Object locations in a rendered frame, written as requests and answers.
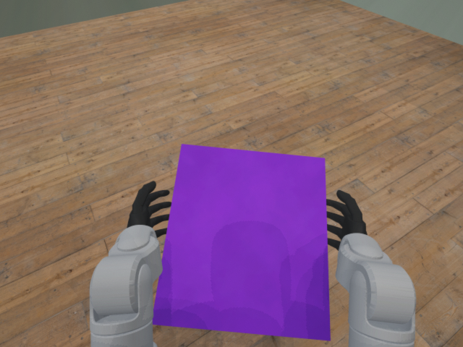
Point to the robot right hand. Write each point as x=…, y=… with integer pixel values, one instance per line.
x=351, y=221

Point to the robot left forearm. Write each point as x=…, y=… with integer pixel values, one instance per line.
x=121, y=291

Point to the robot left hand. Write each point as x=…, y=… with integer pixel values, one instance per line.
x=141, y=211

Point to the carton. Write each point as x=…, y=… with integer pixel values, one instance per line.
x=246, y=246

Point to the robot right forearm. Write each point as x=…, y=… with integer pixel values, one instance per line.
x=382, y=298

